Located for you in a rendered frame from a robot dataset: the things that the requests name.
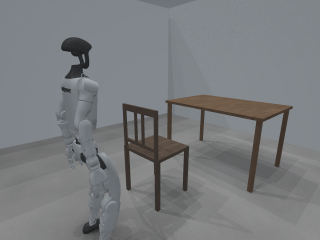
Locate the robot right forearm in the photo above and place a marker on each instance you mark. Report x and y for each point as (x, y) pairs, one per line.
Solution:
(85, 139)

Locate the right robot shin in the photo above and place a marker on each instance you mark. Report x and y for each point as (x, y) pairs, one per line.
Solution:
(108, 219)

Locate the chair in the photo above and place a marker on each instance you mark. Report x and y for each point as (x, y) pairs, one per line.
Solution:
(155, 148)

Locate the right robot hand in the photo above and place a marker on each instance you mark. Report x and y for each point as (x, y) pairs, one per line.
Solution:
(97, 177)

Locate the right robot upper arm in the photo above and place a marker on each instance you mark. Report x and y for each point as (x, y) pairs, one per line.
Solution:
(88, 89)

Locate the table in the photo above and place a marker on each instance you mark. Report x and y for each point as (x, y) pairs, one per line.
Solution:
(247, 109)

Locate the humanoid robot torso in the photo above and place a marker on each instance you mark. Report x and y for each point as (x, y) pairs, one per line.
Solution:
(70, 91)

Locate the left robot upper arm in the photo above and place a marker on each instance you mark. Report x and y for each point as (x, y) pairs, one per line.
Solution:
(60, 108)

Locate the left robot hand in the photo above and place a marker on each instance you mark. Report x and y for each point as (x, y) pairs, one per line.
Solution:
(69, 153)

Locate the robot left forearm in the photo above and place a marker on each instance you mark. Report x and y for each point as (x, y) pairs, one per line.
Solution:
(66, 132)

